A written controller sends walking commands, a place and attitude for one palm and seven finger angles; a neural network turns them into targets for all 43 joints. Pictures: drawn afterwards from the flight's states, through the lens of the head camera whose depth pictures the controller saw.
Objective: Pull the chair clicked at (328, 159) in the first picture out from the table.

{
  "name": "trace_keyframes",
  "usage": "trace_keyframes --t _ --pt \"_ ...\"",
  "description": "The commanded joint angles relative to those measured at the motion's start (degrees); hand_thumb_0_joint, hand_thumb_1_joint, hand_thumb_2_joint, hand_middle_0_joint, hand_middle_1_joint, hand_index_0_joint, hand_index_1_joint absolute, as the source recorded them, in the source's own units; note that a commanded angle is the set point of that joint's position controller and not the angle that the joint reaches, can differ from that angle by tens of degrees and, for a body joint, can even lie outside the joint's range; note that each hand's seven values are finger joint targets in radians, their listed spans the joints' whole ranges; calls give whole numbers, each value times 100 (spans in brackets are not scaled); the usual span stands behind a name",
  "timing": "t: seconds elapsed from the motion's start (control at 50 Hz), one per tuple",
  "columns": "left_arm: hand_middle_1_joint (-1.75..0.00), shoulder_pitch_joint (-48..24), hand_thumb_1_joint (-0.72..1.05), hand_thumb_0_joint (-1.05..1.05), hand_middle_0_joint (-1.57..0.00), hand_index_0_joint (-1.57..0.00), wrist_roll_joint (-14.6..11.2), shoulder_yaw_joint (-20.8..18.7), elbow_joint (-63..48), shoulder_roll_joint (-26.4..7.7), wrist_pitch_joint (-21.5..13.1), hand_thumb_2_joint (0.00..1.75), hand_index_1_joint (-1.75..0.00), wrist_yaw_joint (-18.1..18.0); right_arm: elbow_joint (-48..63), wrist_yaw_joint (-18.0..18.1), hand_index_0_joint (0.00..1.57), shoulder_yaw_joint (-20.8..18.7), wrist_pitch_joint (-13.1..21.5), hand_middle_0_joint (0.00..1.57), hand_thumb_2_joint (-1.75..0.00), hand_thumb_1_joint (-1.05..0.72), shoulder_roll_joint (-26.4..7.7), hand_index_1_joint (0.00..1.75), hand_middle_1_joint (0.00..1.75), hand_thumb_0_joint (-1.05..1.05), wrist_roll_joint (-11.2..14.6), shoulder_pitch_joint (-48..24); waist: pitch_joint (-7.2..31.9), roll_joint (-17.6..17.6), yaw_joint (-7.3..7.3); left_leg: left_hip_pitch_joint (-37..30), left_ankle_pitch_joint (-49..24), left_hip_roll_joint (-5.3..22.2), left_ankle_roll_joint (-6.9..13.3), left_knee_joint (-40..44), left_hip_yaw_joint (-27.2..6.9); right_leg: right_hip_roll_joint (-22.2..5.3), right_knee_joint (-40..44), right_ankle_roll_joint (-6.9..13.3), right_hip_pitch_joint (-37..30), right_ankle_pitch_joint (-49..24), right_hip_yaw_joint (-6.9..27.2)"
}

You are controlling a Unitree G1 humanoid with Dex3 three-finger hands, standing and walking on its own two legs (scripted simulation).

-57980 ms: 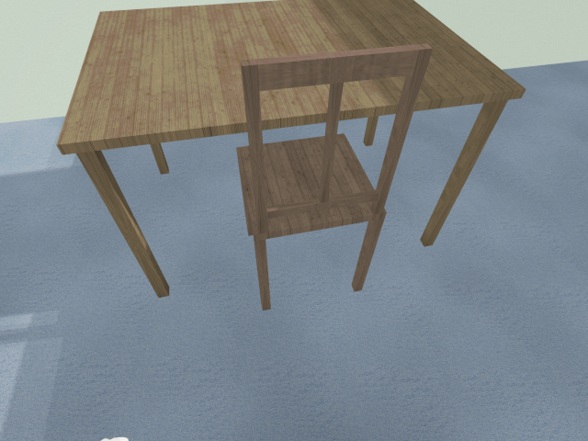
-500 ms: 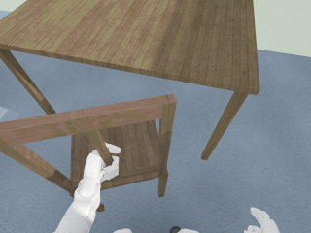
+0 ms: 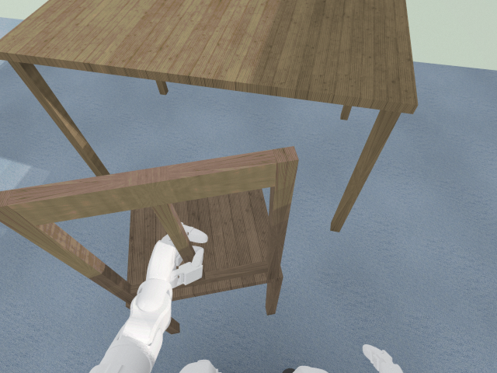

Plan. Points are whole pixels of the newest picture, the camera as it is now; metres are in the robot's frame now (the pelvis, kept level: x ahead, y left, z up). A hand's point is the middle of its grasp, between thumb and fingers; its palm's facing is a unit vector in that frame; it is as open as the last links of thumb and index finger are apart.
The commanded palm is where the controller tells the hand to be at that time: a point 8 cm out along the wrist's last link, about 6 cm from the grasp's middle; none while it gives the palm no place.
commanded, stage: step backward, pulling the chair out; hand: left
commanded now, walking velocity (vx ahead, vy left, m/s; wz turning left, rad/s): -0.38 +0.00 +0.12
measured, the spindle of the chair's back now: (184, 247) +0.33 +0.13 -0.05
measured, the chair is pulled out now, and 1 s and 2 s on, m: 0.35 0.57 0.66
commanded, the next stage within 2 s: stop walking, hand still on the chair in 1.02 s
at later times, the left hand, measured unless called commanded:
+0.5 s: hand (194, 335) +0.19 +0.10 -0.06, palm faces -0.01 -0.99 -0.16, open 5.3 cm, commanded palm +0.16 +0.15 -0.06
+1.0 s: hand out of the picture +0.07 +0.09 -0.06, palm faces +0.02 -0.98 -0.17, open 5.3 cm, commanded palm +0.03 +0.14 -0.07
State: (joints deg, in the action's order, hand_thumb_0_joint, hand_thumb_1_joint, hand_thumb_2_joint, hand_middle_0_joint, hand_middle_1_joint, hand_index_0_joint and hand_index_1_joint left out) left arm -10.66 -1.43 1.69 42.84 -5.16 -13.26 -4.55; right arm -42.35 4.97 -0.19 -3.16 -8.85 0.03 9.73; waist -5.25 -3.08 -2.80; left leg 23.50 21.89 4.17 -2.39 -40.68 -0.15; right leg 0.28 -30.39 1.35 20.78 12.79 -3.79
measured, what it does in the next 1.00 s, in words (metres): walks backwards: right foot, then left foot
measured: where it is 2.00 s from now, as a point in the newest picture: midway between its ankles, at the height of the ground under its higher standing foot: outside the picture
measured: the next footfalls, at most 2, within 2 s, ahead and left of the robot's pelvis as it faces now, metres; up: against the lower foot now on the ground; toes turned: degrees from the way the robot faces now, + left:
right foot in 0.32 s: -0.04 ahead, -0.14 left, +0.00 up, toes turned -3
left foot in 0.64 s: -0.12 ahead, +0.10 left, +0.00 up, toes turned +1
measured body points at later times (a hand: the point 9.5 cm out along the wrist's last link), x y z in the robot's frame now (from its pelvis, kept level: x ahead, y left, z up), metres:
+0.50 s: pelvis -0.10 -0.03 +0.00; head -0.03 -0.04 +0.45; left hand +0.18 +0.15 -0.05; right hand +0.03 -0.27 -0.13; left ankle -0.08 +0.11 -0.71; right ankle -0.08 -0.14 -0.73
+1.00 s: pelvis -0.23 -0.05 +0.00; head -0.14 -0.06 +0.44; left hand +0.07 +0.14 -0.05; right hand -0.09 -0.27 -0.14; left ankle -0.16 +0.09 -0.73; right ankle -0.25 -0.19 -0.73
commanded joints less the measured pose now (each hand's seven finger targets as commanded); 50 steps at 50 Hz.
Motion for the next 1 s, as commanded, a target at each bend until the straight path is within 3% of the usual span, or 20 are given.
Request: trace_keyframes --t 0.0,0.06,0.1,0.14,0.18,0.24,0.3,0.34,0.38,0.4,0.44,0.48,0.58,0.64,0.68,0.7,0.76,0.84,0.94,0.98 --pt "-145 11 90 0 -50 -50 245 -21 -1057 -734 -206 90 -145 -5 791 148 20 -262 306 20 -90 -90 -965 30 30 0 13 -235 1980 1011 138 120 336 -72 107 -154 -337 -1761 434 542 -1462 -3563 1052" --pt "-145 325 90 0 -50 -50 104 170 -1560 -493 -178 90 -145 3 901 172 20 -234 320 20 -90 -90 -1063 30 30 0 5 -136 2064 741 39 -541 -1599 304 295 1676 -491 -1050 -170 105 -1386 -2670 467" --pt "-145 517 90 0 -50 -50 100 332 -1844 -394 -176 90 -145 23 1095 111 20 -343 264 20 -90 -90 -1261 30 30 0 -16 -186 1974 -458 104 -946 -4001 1335 934 1794 -1581 -221 -1007 -269 -718 -999 279" --pt "-145 376 90 0 -50 -50 161 434 -2395 -420 -171 90 -145 128 1099 -25 20 -327 248 20 -90 -90 -1102 30 30 0 -174 -278 1828 -1278 152 -1045 -4382 1715 1175 1879 -1735 -248 -1396 -180 -193 1184 414" --pt "-145 347 90 0 -50 -50 209 371 -2432 -426 -91 90 -145 96 1038 -103 20 -359 298 20 -90 -90 -1096 30 30 0 -177 -227 1520 -1486 187 -869 -4511 1682 1124 1638 -1448 -295 -1333 -48 -151 1374 462" --pt "-145 163 90 0 -50 -50 218 276 -2265 -512 -127 90 -145 45 868 -126 20 -442 411 20 -90 -90 -1174 30 30 0 -108 127 1744 -1098 28 -2062 -5437 1399 870 1041 -1215 -204 65 -57 -160 367 374" --pt "-145 -49 90 0 -50 -50 303 106 -2128 -766 -219 90 -145 81 781 -84 20 -450 463 20 -90 -90 -1192 30 30 0 -88 175 1777 -858 0 -2137 -5004 1113 654 858 -904 -170 975 -87 -547 -697 205" --pt "-145 -197 90 0 -50 -50 363 -4 -2146 -911 -291 90 -145 52 833 -48 20 -423 393 20 -90 -90 -1113 30 30 0 -83 160 2047 -472 -64 -1797 -4386 691 394 705 -329 -479 849 -61 -1066 -2548 343" --pt "-145 -203 90 0 -50 -50 238 -304 -1940 -1214 -352 90 -145 -12 908 81 20 -491 364 20 -90 -90 -1069 30 30 0 42 107 2350 1182 -55 -811 -1311 -16 54 12 219 -1244 561 123 -1873 -4639 854" --pt "-145 -35 90 0 -50 -50 226 -407 -1742 -1355 -305 90 -145 -35 959 139 20 -436 368 20 -90 -90 -1071 30 30 0 87 -107 2319 1209 96 -310 -4 -240 99 -467 54 -1626 601 213 -1827 -4996 1116" --pt "-145 -124 90 0 -50 -50 245 -388 -1614 -1245 -211 90 -145 -37 998 133 20 -285 346 20 -90 -90 -984 30 30 0 35 -468 1989 953 262 174 567 -323 143 -1145 -422 -1967 679 321 -1458 -3888 1256" --pt "-145 -1 90 0 -50 -50 269 -369 -1427 -1117 -102 90 -145 -83 868 141 20 -189 359 20 -90 -90 -954 30 30 0 -6 -455 1948 776 239 270 494 -269 92 -927 -566 -2031 530 606 -1584 -3842 1166" --pt "-145 -81 90 0 -50 -50 135 -4 -1549 -784 -23 90 -145 -72 851 209 20 -174 262 20 -90 -90 -1121 30 30 0 55 -111 1949 1213 44 -450 -716 -160 180 1258 -318 -1496 293 272 -1712 -3182 776" --pt "-145 -137 90 0 -50 -50 78 385 -1797 -433 -1 90 -145 -54 1075 181 20 -266 168 20 -90 -90 -1305 30 30 0 60 -79 1851 -101 85 -1131 -3770 907 693 1895 -1122 -429 -464 -237 -993 -1484 267" --pt "-145 -356 90 0 -50 -50 111 444 -2198 -400 -40 90 -145 15 1091 58 20 -176 165 20 -90 -90 -1100 30 30 0 -169 -300 1850 -1406 133 -1468 -5167 1483 1040 1956 -1733 -345 -1564 -143 -123 1034 367" --pt "-145 -297 90 0 -50 -50 167 364 -2254 -491 -3 90 -145 -5 1043 2 20 -208 187 20 -90 -90 -1078 30 30 0 -232 -319 1865 -1556 170 -1494 -5116 1588 1170 1987 -1799 -223 -2143 -114 125 1710 458" --pt "-145 -285 90 0 -50 -50 131 358 -2028 -303 -3 90 -145 -53 911 -111 20 -323 311 20 -90 -90 -1117 30 30 0 -112 -83 1668 -838 192 -2271 -6033 1484 1133 1391 -1285 -190 -1652 -104 547 1354 464" --pt "-145 -574 90 0 -50 -50 185 194 -1856 -532 -123 90 -145 -42 757 -72 20 -409 467 20 -90 -90 -1177 30 30 0 -128 84 1863 -854 54 -2687 -5450 1306 923 1298 -1179 -92 -581 -133 363 1108 378" --pt "-145 -166 90 0 -50 -50 144 -119 -1558 -870 -150 90 -145 4 776 -63 20 -355 396 20 -90 -90 -1138 30 30 0 -44 -106 2058 -1071 211 -2072 -3814 926 708 928 -978 -148 1168 -165 -684 -253 257" --pt "-145 41 90 0 -50 -50 159 -254 -1513 -1111 -177 90 -145 0 866 -56 20 -308 335 20 -90 -90 -1009 30 30 0 59 -157 2232 43 198 -1248 -2496 368 344 438 -250 -789 1181 -48 -1569 -2073 634"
